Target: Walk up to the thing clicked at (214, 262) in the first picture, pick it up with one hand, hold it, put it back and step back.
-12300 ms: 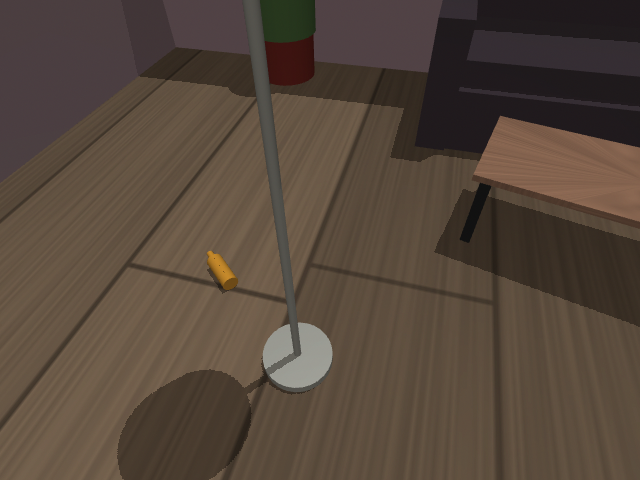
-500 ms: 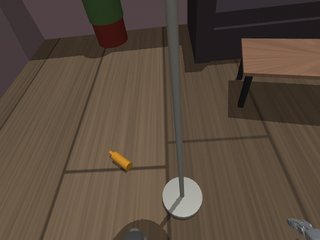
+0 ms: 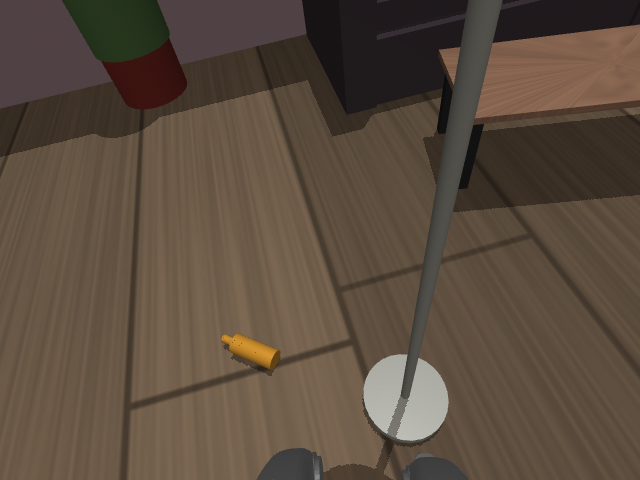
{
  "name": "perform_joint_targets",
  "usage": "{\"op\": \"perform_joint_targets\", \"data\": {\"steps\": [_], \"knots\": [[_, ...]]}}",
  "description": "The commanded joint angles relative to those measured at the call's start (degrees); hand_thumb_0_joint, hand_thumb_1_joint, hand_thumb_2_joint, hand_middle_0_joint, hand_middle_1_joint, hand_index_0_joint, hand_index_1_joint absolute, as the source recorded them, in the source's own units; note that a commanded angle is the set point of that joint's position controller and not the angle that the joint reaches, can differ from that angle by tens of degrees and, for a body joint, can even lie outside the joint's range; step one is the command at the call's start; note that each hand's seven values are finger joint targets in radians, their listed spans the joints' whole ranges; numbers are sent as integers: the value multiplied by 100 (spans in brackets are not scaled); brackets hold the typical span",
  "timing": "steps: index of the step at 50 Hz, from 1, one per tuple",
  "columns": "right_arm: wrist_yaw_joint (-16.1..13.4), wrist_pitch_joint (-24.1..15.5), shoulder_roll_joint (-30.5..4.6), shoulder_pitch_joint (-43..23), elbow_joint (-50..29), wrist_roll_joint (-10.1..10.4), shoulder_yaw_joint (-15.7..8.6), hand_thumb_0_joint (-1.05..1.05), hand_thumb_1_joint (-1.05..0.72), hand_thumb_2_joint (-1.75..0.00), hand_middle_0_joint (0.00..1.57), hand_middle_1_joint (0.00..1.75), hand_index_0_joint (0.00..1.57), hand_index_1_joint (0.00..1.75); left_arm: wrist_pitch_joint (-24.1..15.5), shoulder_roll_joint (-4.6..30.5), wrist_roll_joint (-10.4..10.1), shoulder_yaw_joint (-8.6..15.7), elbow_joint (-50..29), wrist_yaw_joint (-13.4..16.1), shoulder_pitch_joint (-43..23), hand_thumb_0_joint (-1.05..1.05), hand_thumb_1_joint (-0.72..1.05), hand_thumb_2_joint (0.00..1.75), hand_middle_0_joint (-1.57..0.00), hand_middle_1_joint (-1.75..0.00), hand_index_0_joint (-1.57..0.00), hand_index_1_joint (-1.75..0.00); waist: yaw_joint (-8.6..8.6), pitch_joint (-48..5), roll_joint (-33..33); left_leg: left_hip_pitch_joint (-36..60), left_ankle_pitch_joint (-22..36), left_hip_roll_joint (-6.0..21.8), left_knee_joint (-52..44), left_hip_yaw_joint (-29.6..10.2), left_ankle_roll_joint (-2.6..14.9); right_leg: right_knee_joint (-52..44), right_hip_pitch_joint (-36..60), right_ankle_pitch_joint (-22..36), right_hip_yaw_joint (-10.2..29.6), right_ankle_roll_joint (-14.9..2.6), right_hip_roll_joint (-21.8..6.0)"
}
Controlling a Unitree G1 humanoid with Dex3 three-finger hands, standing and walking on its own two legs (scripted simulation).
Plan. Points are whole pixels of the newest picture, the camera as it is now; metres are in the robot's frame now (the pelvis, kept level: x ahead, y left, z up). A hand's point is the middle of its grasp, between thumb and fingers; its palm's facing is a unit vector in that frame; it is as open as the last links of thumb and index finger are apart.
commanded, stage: walk up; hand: left
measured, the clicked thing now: (248, 348) +0.59 +0.31 -0.70
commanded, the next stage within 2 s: none
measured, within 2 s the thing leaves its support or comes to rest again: neither
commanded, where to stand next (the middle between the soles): +0.10 +0.29 m, yaw -27 degrees
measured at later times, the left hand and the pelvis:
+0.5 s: hand out of the picture +0.16 +0.55 -0.12, palm faces -0.24 -0.80 -0.56, open 7.4 cm; pelvis +0.02 +0.26 +0.00, yaw -13 degrees
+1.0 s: hand out of the picture +0.22 +0.61 -0.13, palm faces -0.42 -0.82 -0.39, open 7.4 cm; pelvis +0.01 +0.39 +0.01, yaw -26 degrees
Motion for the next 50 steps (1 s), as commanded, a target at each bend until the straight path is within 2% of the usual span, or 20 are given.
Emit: {"op": "perform_joint_targets", "data": {"steps": [1,8,12,13,14,16,18,22,28,30,31,32,33,37,41,42,43,44,46,50], "knots": [[44,-235,-1330,-26,-679,11,-486,0,-90,-90,20,30,20,30,-161,1951,132,666,-413,108,98,0,90,90,-20,-30,-20,-30,-114,-490,-1195,-509,532,510,264,-682,84,-1775,16,72,2348,-1050,-1587],[183,-229,-1267,-539,-875,27,-587,0,-90,-90,20,30,20,30,-210,2417,309,874,-422,49,294,0,90,90,-20,-30,-20,-30,244,-620,-1921,-189,-266,412,-1330,-94,211,-1261,-306,-418,2622,-1119,-1378],[108,-393,-1383,695,-493,-47,-742,0,-90,-90,20,30,20,30,-137,1902,225,666,-441,82,-99,0,90,90,-20,-30,-20,-30,-519,-1220,-1061,1710,264,40,-3579,88,297,990,-1021,1168,1444,-411,-712],[29,-432,-2135,599,-553,-34,-856,0,-90,-90,20,30,20,30,-149,1325,129,480,-605,154,-408,0,90,90,-20,-30,-20,-30,-725,-1009,1283,2133,1427,1454,-4667,-2259,725,2495,-2746,-725,356,46,613],[-15,-460,-2452,-99,-654,76,-879,0,-90,-90,20,30,20,30,-160,1482,147,446,-583,284,-611,0,90,90,-20,-30,-20,-30,-483,-817,1709,1555,1695,2137,-5204,-3592,1578,3114,-2613,-1881,786,-24,268],[-78,-462,-1603,-297,-758,41,-662,0,-90,-90,20,30,20,30,-128,1658,-5,521,-136,221,-451,0,90,90,-20,-30,-20,-30,-343,-406,-124,1347,2569,1530,-4521,-1987,1213,3401,-2386,-1236,947,67,144],[-154,-460,-1637,-571,-711,66,-614,0,-90,-90,20,30,20,30,-110,1569,-128,465,131,178,175,0,90,90,-20,-30,-20,-30,-71,-474,776,1722,3223,1434,-4242,-1535,1191,3007,-2055,-887,604,16,-94],[-155,-411,-1239,-297,-705,-7,-471,0,-90,-90,20,30,20,30,-69,1268,-79,364,115,45,151,0,90,90,-20,-30,-20,-30,-194,-723,698,2257,4087,1238,-4086,-855,1158,1529,-1207,-858,193,75,-144],[-310,-548,-1219,-75,-472,273,-388,0,-90,-90,20,30,20,30,31,1098,112,384,-133,-200,-19,0,90,90,-20,-30,-20,-30,79,-925,-424,2061,4028,1874,-4257,-1346,631,327,83,-715,511,-222,-18],[-319,-610,-1212,-465,-475,288,-352,0,-90,-90,20,30,20,30,24,1163,124,451,-35,-209,448,0,90,90,-20,-30,-20,-30,530,-1002,-518,1189,4215,1520,-3664,-655,20,-911,1445,-177,723,-525,-98],[-313,-670,-1037,-604,-521,297,-293,0,-90,-90,20,30,20,30,-15,1422,161,562,22,-183,838,0,90,90,-20,-30,-20,-30,844,-1071,-917,407,4228,915,-2510,-100,-508,-1681,2341,-10,1576,-929,-486],[-317,-684,-774,-503,-503,283,-223,0,-90,-90,20,30,20,30,-43,1635,140,617,-87,-166,833,0,90,90,-20,-30,-20,-30,881,-1212,-1961,-809,887,28,-867,313,-711,-1772,2917,968,3810,-1725,-1927],[-393,-593,-1089,-559,-447,186,-321,0,-90,-90,20,30,20,30,-36,1651,107,535,-257,-148,97,0,90,90,-20,-30,-20,-30,495,-1040,-1479,-598,-879,322,-441,-506,-546,-1958,1628,696,4724,-2286,-2710],[-291,-669,-1000,-76,269,354,-237,0,-90,-90,20,30,20,30,-71,1280,206,324,-353,-262,-954,0,90,90,-20,-30,-20,-30,15,-373,-1309,806,264,167,-1673,65,92,-1890,-201,-392,2468,-1089,-1112],[-390,-988,-1120,968,907,289,-300,0,-90,-90,20,30,20,30,263,1095,311,332,-292,-577,-1263,0,90,90,-20,-30,-20,-30,-374,-433,-1262,2688,824,-222,-4187,424,55,-319,-1172,-1022,1414,-548,-109],[-503,-1093,-1539,1175,921,179,-383,0,-90,-90,20,30,20,30,325,716,276,258,-388,-612,-1172,0,90,90,-20,-30,-20,-30,-416,-371,-240,2696,-282,787,-4977,-1394,390,1112,-1752,-722,1464,-311,414],[-566,-1143,-2122,645,689,249,-461,0,-90,-90,20,30,20,30,371,850,277,300,-383,-604,-1010,0,90,90,-20,-30,-20,-30,-116,-214,172,1803,-927,2523,-6002,-3846,1155,1728,-1890,-1369,1550,-26,483],[-594,-1164,-2309,17,547,303,-524,0,-90,-90,20,30,20,30,367,1341,377,406,-271,-598,-1080,0,90,90,-20,-30,-20,-30,53,177,-161,1183,-1364,2968,-6355,-4584,1688,2260,-1698,-1394,1901,-8,195],[-675,-1253,-1875,-135,613,265,-398,0,-90,-90,20,30,20,30,429,1386,260,555,81,-712,-880,0,90,90,-20,-30,-20,-30,212,329,-798,1203,-917,1992,-5810,-2676,1099,2409,-1560,-560,1945,98,91],[-654,-1334,-1734,-166,745,266,-381,0,-90,-90,20,30,20,30,562,1183,226,603,370,-955,-355,0,90,90,-20,-30,-20,-30,315,22,26,1413,-546,1546,-5843,-1496,812,2207,-1139,25,1650,193,152]]}}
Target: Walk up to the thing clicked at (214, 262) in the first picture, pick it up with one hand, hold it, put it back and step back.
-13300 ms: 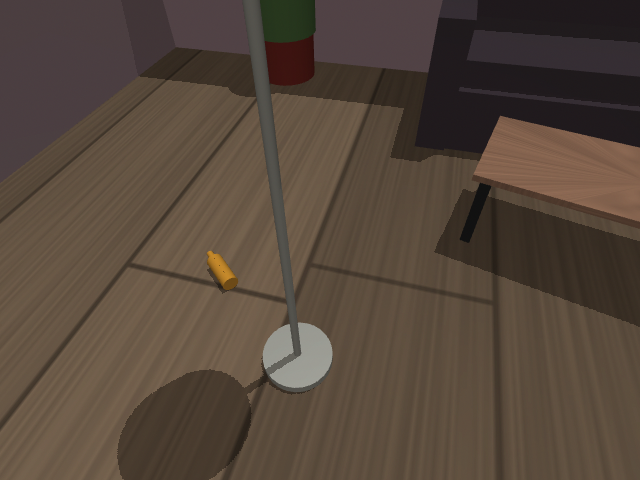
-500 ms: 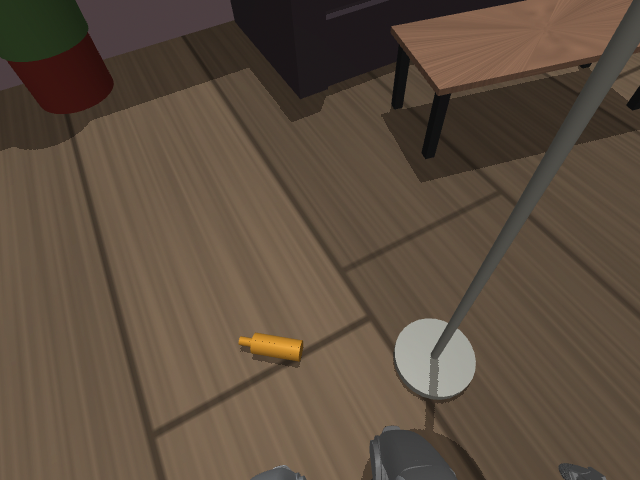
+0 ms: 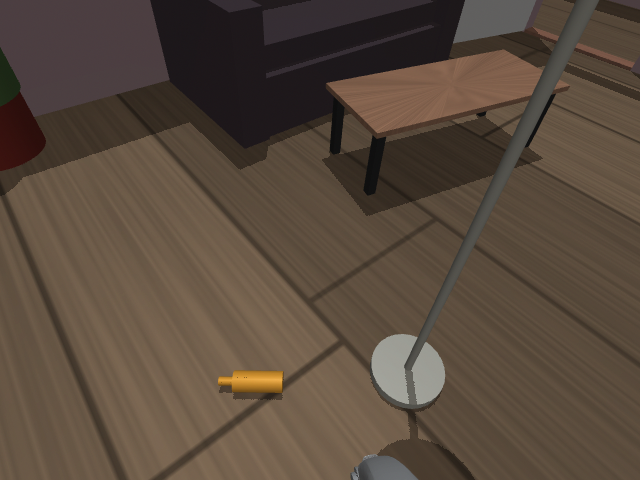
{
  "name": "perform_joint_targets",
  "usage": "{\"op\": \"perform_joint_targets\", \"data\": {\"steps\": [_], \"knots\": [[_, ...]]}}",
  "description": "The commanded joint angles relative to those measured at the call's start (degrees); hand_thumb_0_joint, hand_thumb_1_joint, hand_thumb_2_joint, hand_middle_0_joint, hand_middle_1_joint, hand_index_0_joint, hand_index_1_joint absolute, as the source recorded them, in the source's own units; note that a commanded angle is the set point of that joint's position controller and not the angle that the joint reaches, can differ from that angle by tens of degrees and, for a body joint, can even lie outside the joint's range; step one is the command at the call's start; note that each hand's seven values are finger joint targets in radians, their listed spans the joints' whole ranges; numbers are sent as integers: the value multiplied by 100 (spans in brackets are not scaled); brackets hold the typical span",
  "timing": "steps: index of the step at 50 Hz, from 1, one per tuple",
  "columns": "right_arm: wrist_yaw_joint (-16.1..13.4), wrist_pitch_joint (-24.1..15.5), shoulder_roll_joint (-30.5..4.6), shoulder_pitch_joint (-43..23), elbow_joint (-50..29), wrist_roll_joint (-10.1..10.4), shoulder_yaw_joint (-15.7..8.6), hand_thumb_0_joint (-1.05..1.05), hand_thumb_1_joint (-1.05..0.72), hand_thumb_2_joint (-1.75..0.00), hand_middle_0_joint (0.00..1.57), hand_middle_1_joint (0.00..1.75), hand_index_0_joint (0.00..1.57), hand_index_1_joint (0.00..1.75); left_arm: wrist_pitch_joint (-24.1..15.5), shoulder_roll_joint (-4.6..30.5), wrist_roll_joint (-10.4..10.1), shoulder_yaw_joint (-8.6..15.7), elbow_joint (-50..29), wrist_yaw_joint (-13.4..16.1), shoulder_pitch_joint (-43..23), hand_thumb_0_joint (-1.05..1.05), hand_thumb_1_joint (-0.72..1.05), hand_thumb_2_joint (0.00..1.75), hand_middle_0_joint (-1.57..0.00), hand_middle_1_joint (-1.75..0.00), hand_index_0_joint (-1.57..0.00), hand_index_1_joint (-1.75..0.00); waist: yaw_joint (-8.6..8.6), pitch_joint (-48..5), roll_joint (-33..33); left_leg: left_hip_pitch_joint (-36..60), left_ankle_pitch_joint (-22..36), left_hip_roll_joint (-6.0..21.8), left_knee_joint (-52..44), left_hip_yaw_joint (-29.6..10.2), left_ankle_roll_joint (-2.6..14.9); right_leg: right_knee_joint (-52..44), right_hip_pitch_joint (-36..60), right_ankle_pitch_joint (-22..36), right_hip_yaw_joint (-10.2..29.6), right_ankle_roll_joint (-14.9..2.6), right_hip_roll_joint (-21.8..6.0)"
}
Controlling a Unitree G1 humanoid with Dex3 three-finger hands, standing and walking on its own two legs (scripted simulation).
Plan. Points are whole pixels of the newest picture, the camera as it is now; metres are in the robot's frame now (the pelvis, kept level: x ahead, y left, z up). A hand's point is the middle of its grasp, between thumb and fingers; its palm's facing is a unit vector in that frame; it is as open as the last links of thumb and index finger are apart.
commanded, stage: walk up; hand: left
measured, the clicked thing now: (250, 381) +0.55 +0.19 -0.71
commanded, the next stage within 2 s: stand in 1.68 s
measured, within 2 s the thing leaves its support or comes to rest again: neither
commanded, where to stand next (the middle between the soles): +0.12 -0.05 m, yaw -1 degrees
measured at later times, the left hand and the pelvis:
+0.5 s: hand out of the picture +0.12 +0.20 -0.14, palm faces -0.08 -0.92 -0.38, open 7.4 cm; pelvis +0.04 -0.06 +0.01, yaw -5 degrees
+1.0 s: hand (188, 475) +0.18 +0.18 -0.11, palm faces -0.04 -0.93 -0.37, open 7.4 cm; pelvis +0.05 -0.07 +0.03, yaw -3 degrees
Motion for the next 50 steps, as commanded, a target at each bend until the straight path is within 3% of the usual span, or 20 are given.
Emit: {"op": "perform_joint_targets", "data": {"steps": [1,8,10,12,13,14,15,16,20,24,25,26,27,28,29,31,33,36,42,50], "knots": [[-161,-262,-1882,-128,-337,-14,-579,0,-90,-90,20,30,20,30,-27,1014,-12,435,-105,-136,387,0,90,90,-20,-30,-20,-30,149,300,1238,-35,-1403,1287,-2830,-1911,686,77,-497,472,229,153,-227],[-16,-196,-1925,74,-299,-89,-520,0,-90,-90,20,30,20,30,-121,891,-44,286,-111,-200,-101,0,90,90,-20,-30,-20,-30,-186,95,1569,551,-1173,1389,-2697,-1195,998,-1742,-32,-84,-509,164,-504],[37,-118,-1938,-44,-352,-75,-482,0,-90,-90,20,30,20,30,-191,839,-61,254,-16,-177,19,0,90,90,-20,-30,-20,-30,-116,-45,1698,441,-701,1326,-2377,-877,1040,-2343,562,-266,-985,121,-546],[74,9,-1843,-306,-420,-36,-415,0,-90,-90,20,30,20,30,-263,739,-55,270,264,-104,593,0,90,90,-20,-30,-20,-30,227,-244,1509,-106,62,1144,-1610,-447,913,-3458,1773,444,-1300,30,-392],[69,63,-1461,-130,-383,-14,-270,0,-90,-90,20,30,20,30,-338,830,-32,331,413,-37,908,0,90,90,-20,-30,-20,-30,372,-486,782,-278,553,837,-499,-148,704,-3966,2413,450,-1043,22,-298],[55,80,-998,93,-446,43,-114,0,-90,-90,20,30,20,30,-401,1262,31,445,378,20,954,0,90,90,-20,-30,-20,-30,369,-521,-447,-962,139,456,773,70,392,-4435,2699,248,519,-208,-1009],[13,99,-813,-81,-584,153,-28,0,-90,-90,20,30,20,30,-447,1663,27,451,103,78,618,0,90,90,-20,-30,-20,-30,321,-323,-1030,-1870,-1185,-328,1133,-259,141,-4922,2502,218,2436,-906,-2013],[-88,113,-1385,-468,-557,143,-227,0,-90,-90,20,30,20,30,-424,1883,-11,481,78,75,567,0,90,90,-20,-30,-20,-30,471,-157,-579,-1647,-1601,-153,1601,-823,170,-4845,1966,303,2670,-1504,-2405],[-81,36,-1303,249,27,264,-176,0,-90,-90,20,30,20,30,-446,1136,-89,257,-77,163,-140,0,90,90,-20,-30,-20,-30,3,-500,-611,-827,-521,-110,809,-791,157,-3967,1743,2069,725,-1081,-1759],[-11,34,-1060,110,220,181,-146,0,-90,-90,20,30,20,30,-438,1007,-182,108,-16,194,-520,0,90,90,-20,-30,-20,-30,-140,-540,-584,464,641,-310,-961,-349,174,-3275,1043,3154,98,-853,-1628],[-11,13,-1133,75,268,136,-180,0,-90,-90,20,30,20,30,-417,897,-232,62,10,200,-554,0,90,90,-20,-30,-20,-30,-168,-534,-384,796,1407,-277,-1370,-548,219,-3044,799,3037,51,-652,-1550],[-9,5,-1357,-47,245,81,-247,0,-90,-90,20,30,20,30,-411,728,-274,10,-6,207,-593,0,90,90,-20,-30,-20,-30,-105,-620,158,926,2189,198,-1488,-1306,387,-2775,614,2434,-156,-395,-1268],[25,-6,-1654,-480,127,108,-267,0,-90,-90,20,30,20,30,-371,600,-338,-26,64,221,-485,0,90,90,-20,-30,-20,-30,86,-577,813,248,1707,986,-2010,-2506,902,-2359,890,977,-607,-46,-635],[66,0,-1740,-792,115,143,-249,0,-90,-90,20,30,20,30,-343,710,-314,18,272,268,-420,0,90,90,-20,-30,-20,-30,171,-484,1068,-221,1398,1319,-2137,-2852,1292,-2220,1377,-127,-713,-46,-506],[83,10,-1587,-997,139,126,-183,0,-90,-90,20,30,20,30,-372,676,-270,-11,353,268,-370,0,90,90,-20,-30,-20,-30,282,-567,931,-190,1584,1190,-2044,-2620,1183,-2538,1562,-125,-635,-60,-538],[99,57,-1246,-1223,217,158,-48,0,-90,-90,20,30,20,30,-472,690,-215,-10,522,249,-411,0,90,90,-20,-30,-20,-30,339,-677,858,-373,1887,604,-1609,-1744,552,-3459,2064,890,-303,-169,-858],[100,96,-1080,-1090,402,198,-9,0,-90,-90,20,30,20,30,-530,978,-202,6,567,231,-783,0,90,90,-20,-30,-20,-30,74,-648,544,145,1881,9,-1280,-1104,200,-3825,1703,1638,239,-399,-1326],[111,99,-1055,-1198,600,200,-12,0,-90,-90,20,30,20,30,-538,832,-213,-78,693,244,-1063,0,90,90,-20,-30,-20,-30,27,-1015,445,691,2339,116,-1369,-1081,289,-3841,1872,2364,-123,-276,-1252],[152,166,-1013,-1504,845,175,24,0,-90,-90,20,30,20,30,-496,739,-182,-117,884,220,-1481,0,90,90,-20,-30,-20,-30,11,-869,146,744,1982,132,-1822,-1054,253,-4375,2012,1589,-231,-101,-1189],[172,187,-1009,-1707,1002,135,48,0,-90,-90,20,30,20,30,-471,732,-169,-82,1056,185,-1594,0,90,90,-20,-30,-20,-30,29,-854,179,883,2074,115,-2115,-972,157,-4792,2264,1692,-322,-36,-1215]]}}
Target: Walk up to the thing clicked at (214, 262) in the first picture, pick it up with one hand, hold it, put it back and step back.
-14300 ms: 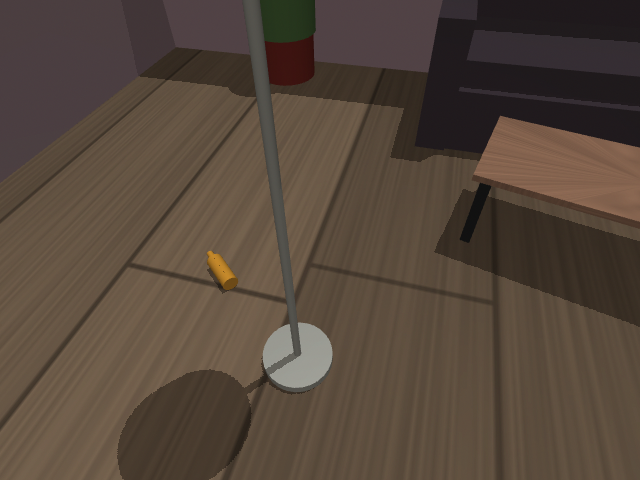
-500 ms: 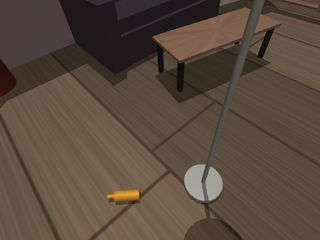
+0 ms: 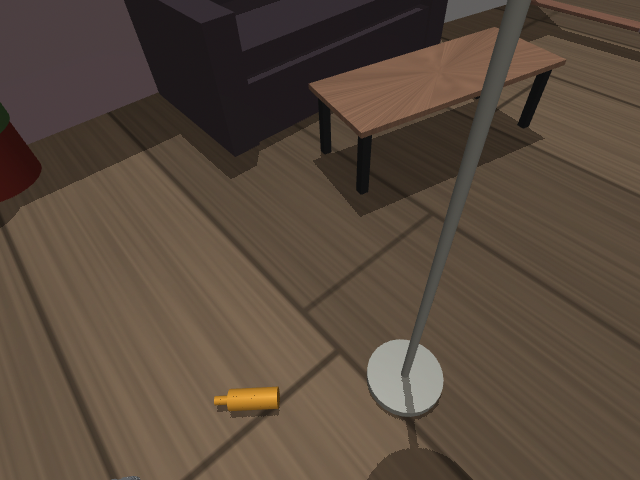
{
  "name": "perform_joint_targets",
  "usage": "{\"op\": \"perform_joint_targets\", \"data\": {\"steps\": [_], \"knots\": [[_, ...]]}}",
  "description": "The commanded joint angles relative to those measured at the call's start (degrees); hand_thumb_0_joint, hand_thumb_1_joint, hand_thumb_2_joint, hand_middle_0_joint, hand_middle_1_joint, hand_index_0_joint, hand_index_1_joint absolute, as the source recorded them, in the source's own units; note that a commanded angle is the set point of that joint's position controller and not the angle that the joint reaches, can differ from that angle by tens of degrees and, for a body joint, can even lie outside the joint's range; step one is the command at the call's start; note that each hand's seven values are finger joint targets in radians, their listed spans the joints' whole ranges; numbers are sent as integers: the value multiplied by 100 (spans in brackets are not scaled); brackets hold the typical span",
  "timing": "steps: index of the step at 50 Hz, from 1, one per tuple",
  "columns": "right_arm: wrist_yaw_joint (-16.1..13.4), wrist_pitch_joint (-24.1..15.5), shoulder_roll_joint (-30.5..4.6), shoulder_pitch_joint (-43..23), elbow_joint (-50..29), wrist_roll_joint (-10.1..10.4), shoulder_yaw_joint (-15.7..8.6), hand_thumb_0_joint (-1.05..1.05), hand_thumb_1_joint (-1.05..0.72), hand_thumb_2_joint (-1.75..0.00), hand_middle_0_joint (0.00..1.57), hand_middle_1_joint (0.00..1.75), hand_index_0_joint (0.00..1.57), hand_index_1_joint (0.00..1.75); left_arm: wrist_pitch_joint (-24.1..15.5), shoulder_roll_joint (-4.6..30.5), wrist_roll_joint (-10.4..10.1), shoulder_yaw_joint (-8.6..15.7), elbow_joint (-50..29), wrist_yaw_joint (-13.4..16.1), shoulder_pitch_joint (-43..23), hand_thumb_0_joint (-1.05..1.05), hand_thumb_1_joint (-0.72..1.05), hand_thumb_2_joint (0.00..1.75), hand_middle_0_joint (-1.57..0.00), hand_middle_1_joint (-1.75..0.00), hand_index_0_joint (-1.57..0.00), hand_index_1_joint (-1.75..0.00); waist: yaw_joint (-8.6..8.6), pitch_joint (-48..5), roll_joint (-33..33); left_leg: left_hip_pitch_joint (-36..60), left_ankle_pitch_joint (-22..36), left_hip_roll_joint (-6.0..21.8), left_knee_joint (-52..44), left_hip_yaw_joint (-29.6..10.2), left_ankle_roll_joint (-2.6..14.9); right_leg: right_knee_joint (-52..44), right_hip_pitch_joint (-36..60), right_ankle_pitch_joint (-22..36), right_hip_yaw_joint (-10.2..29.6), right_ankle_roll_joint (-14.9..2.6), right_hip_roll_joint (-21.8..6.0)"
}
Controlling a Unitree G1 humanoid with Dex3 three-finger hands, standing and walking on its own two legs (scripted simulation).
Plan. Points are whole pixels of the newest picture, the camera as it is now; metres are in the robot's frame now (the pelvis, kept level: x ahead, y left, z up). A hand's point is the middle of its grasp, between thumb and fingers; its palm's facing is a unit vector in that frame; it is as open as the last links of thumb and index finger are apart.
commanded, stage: walk up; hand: left
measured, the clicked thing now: (246, 399) +0.49 +0.28 -0.74
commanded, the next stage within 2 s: stand in 0.68 s
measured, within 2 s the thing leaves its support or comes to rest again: neither
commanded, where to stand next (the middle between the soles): +0.07 +0.02 m, yaw +2 degrees
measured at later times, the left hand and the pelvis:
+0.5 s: hand out of the picture +0.09 +0.27 -0.15, palm faces +0.02 -0.94 -0.33, open 7.4 cm; pelvis +0.01 +0.01 +0.01, yaw +1 degrees
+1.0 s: hand out of the picture +0.09 +0.26 -0.15, palm faces +0.01 -0.94 -0.33, open 7.4 cm; pelvis +0.02 +0.01 +0.01, yaw +1 degrees
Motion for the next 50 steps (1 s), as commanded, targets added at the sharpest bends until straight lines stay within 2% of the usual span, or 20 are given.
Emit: {"op": "perform_joint_targets", "data": {"steps": [1,6,9,14,31,33,34,36,40,41,42,45,50], "knots": [[-56,-126,-1080,-267,-277,-8,-214,0,-90,-90,20,30,20,30,-140,1321,27,305,-298,65,-454,0,90,90,-20,-30,-20,-30,-22,-722,-282,375,910,404,-386,-323,283,-922,116,712,732,-137,-778],[-48,-130,-1087,-209,-216,-28,-208,0,-90,-90,20,30,20,30,-111,1288,35,322,-255,36,-467,0,90,90,-20,-30,-20,-30,-32,-621,-149,241,586,458,-649,-434,267,-1076,188,266,645,-136,-711],[-53,-155,-1099,-196,-226,-33,-203,0,-90,-90,20,30,20,30,-109,1264,34,329,-213,24,-366,0,90,90,-20,-30,-20,-30,11,-781,-77,253,794,510,-696,-487,292,-983,442,519,560,-126,-671],[-77,-166,-1082,-132,-197,-42,-214,0,-90,-90,20,30,20,30,-88,1214,21,318,-200,15,-316,0,90,90,-20,-30,-20,-30,2,-753,70,108,693,570,-873,-611,291,-948,558,505,487,-126,-621],[-90,-127,-1038,-142,-191,-26,-248,0,-90,-90,20,30,20,30,-115,1170,46,295,-150,42,-127,0,90,90,-20,-30,-20,-30,-41,-779,-16,208,926,508,-846,-616,295,-1068,601,734,407,-71,-677],[-86,-132,-1007,-190,-221,-33,-246,0,-90,-90,20,30,20,30,-113,1161,52,305,-139,45,-70,0,90,90,-20,-30,-20,-30,-17,-802,8,255,1097,507,-812,-630,296,-1048,582,770,367,-68,-668],[-106,-151,-943,-223,-217,-82,-204,0,-90,-90,20,30,20,30,-100,1069,49,220,-88,34,44,0,90,90,-20,-30,-20,-30,-4,-711,-105,402,814,549,-1019,-637,253,-1173,373,616,483,-59,-747],[-119,-157,-1027,-186,-194,-87,-220,0,-90,-90,20,30,20,30,-99,1085,51,219,-94,30,-12,0,90,90,-20,-30,-20,-30,-36,-673,-37,339,673,557,-1085,-674,263,-1175,440,574,467,-50,-731],[-109,-177,-1007,-173,-198,-74,-213,0,-90,-90,20,30,20,30,-140,1140,48,203,-92,36,79,0,90,90,-20,-30,-20,-30,-34,-749,-108,583,1146,563,-1040,-590,255,-1207,428,877,498,-27,-773],[-102,-171,-971,-205,-205,-67,-197,0,-90,-90,20,30,20,30,-136,1144,54,189,-101,35,86,0,90,90,-20,-30,-20,-30,-25,-688,-146,545,1068,546,-1047,-586,241,-1241,382,806,475,-33,-759],[-109,-182,-1027,-190,-196,-68,-217,0,-90,-90,20,30,20,30,-145,1138,47,195,-115,34,85,0,90,90,-20,-30,-20,-30,-31,-843,-36,651,1159,570,-1007,-558,260,-1223,482,937,506,-33,-791],[-112,-180,-1007,-210,-178,-58,-204,0,-90,-90,20,30,20,30,-150,1143,41,181,-99,44,137,0,90,90,-20,-30,-20,-30,-9,-831,-72,622,1425,589,-992,-548,251,-1183,585,1222,482,-35,-801],[-112,-154,-975,-193,-174,-54,-191,0,-90,-90,20,30,20,30,-141,1153,52,172,-97,53,188,0,90,90,-20,-30,-20,-30,-10,-673,-196,523,1155,545,-1055,-534,229,-1254,517,1007,456,-26,-775]]}}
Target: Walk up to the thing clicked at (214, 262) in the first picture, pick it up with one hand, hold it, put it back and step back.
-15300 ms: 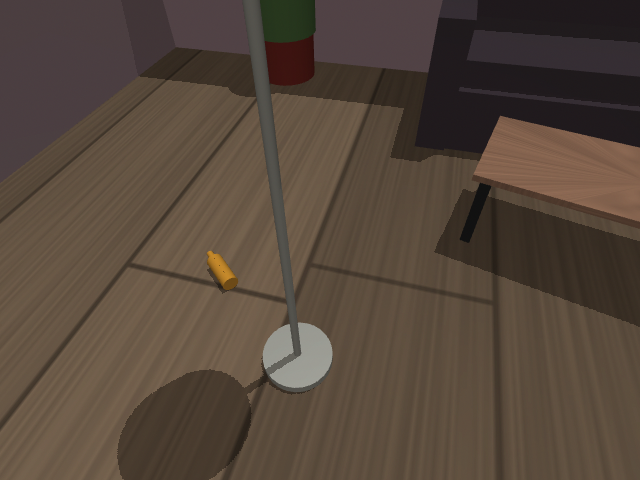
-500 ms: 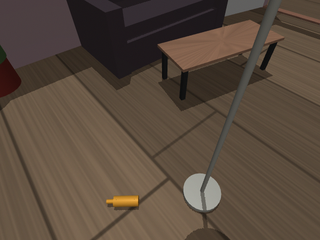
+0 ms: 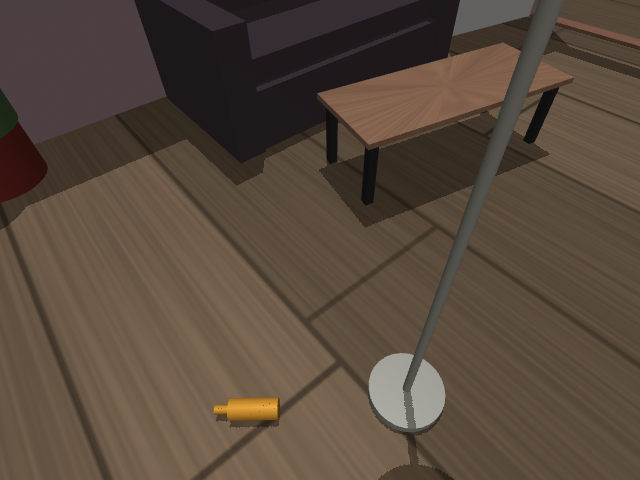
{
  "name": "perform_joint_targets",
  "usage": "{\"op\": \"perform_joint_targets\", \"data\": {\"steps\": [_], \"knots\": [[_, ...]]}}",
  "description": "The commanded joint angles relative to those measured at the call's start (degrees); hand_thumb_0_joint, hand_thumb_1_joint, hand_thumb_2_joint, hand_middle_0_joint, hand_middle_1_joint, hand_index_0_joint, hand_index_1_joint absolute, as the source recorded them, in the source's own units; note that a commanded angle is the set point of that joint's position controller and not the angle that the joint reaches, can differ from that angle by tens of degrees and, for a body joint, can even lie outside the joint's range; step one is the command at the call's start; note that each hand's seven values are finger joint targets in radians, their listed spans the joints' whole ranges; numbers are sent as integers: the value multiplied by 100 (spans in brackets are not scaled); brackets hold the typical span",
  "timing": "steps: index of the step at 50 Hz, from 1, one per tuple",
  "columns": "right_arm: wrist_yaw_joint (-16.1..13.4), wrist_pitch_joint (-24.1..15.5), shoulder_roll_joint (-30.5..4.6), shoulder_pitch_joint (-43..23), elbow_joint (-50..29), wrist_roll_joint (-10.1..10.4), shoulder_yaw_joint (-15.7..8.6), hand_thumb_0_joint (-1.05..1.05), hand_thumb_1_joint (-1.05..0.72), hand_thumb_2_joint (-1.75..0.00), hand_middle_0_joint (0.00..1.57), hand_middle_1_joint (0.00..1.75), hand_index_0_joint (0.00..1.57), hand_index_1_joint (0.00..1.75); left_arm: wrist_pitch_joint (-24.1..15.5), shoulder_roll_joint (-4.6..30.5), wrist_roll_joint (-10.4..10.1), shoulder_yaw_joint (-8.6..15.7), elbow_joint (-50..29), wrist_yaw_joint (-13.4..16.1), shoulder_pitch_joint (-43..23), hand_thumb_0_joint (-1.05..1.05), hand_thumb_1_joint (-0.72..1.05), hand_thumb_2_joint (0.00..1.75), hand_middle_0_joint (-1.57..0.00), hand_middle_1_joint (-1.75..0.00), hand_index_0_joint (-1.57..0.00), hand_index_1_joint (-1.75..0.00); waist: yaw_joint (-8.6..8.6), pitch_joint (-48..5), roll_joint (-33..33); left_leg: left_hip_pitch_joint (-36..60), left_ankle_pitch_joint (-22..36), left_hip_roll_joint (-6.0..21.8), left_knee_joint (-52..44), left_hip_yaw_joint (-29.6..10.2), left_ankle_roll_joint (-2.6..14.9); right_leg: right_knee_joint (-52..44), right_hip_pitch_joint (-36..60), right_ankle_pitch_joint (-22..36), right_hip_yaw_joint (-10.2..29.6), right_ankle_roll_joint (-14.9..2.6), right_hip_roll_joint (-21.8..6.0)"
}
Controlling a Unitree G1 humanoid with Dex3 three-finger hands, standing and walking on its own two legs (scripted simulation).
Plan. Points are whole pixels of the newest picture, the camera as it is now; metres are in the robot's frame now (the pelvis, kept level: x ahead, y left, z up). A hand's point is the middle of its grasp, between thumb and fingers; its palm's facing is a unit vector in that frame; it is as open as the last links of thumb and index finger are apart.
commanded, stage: stand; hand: left
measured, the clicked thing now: (246, 409) +0.47 +0.26 -0.75
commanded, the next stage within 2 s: none
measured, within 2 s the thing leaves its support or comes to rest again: neither
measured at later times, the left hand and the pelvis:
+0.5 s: hand out of the picture +0.10 +0.24 -0.15, palm faces -0.02 -0.94 -0.35, open 7.4 cm; pelvis +0.01 -0.01 +0.00, yaw -1 degrees
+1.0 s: hand out of the picture +0.08 +0.24 -0.16, palm faces -0.03 -0.94 -0.34, open 7.4 cm; pelvis +0.01 -0.01 +0.00, yaw -1 degrees
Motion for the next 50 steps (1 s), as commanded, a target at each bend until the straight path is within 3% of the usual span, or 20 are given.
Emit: {"op": "perform_joint_targets", "data": {"steps": [1,10,16,17,19,22,26,30,37,42,47,50], "knots": [[-77,-127,-1195,-251,-332,26,-210,0,-90,-90,20,30,20,30,-157,1235,16,229,-322,83,-222,0,90,90,-20,-30,-20,-30,-52,-519,-18,253,934,651,-199,-454,187,-350,25,760,573,-108,-707],[-93,-131,-1203,-206,-298,19,-194,0,-90,-90,20,30,20,30,-150,1245,12,242,-360,95,-226,0,90,90,-20,-30,-20,-30,-48,-540,-4,262,1121,667,-189,-440,158,-319,111,998,548,-105,-688],[-110,-133,-1191,-183,-297,21,-182,0,-90,-90,20,30,20,30,-142,1247,5,253,-374,105,-205,0,90,90,-20,-30,-20,-30,-36,-575,-69,329,1465,692,-132,-385,167,-258,241,1513,541,-109,-709],[-114,-130,-1203,-155,-293,25,-178,0,-90,-90,20,30,20,30,-138,1253,5,255,-390,100,-188,0,90,90,-20,-30,-20,-30,-35,-596,-56,395,1296,679,-156,-350,156,-289,139,1311,552,-111,-696],[-117,-129,-1209,-172,-302,23,-186,0,-90,-90,20,30,20,30,-138,1241,3,256,-379,112,-165,0,90,90,-20,-30,-20,-30,-26,-617,-69,417,1626,704,-82,-356,175,-237,260,1744,532,-95,-701],[-120,-117,-1192,-103,-313,12,-184,0,-90,-90,20,30,20,30,-137,1275,-3,264,-415,117,-164,0,90,90,-20,-30,-20,-30,-41,-626,-144,394,1573,677,-60,-296,151,-226,287,1828,525,-99,-700],[-117,-95,-1201,-114,-317,11,-182,0,-90,-90,20,30,20,30,-124,1297,15,255,-450,119,-260,0,90,90,-20,-30,-20,-30,-77,-506,-40,338,1004,677,-154,-319,149,-379,118,1147,585,-117,-691],[-116,-103,-1200,-111,-331,20,-192,0,-90,-90,20,30,20,30,-136,1307,24,262,-450,118,-220,0,90,90,-20,-30,-20,-30,-71,-572,-60,408,1094,701,-164,-322,173,-358,130,1191,583,-127,-684],[-97,-105,-1206,-86,-313,13,-189,0,-90,-90,20,30,20,30,-131,1304,16,248,-455,106,-217,0,90,90,-20,-30,-20,-30,-77,-412,22,294,611,672,-267,-338,176,-477,-22,594,642,-139,-665],[-91,-117,-1226,-105,-305,12,-192,0,-90,-90,20,30,20,30,-130,1281,17,228,-436,92,-115,0,90,90,-20,-30,-20,-30,-30,-383,25,307,705,686,-274,-375,179,-465,-49,646,632,-146,-657],[-109,-121,-1200,-47,-318,25,-191,0,-90,-90,20,30,20,30,-137,1289,28,223,-456,104,-57,0,90,90,-20,-30,-20,-30,-35,-628,-17,471,1254,701,-138,-331,194,-307,138,1332,584,-151,-666],[-118,-114,-1230,-26,-309,25,-186,0,-90,-90,20,30,20,30,-134,1283,11,223,-445,108,-51,0,90,90,-20,-30,-20,-30,-34,-542,-15,466,1177,689,-165,-309,200,-328,104,1284,597,-157,-670]]}}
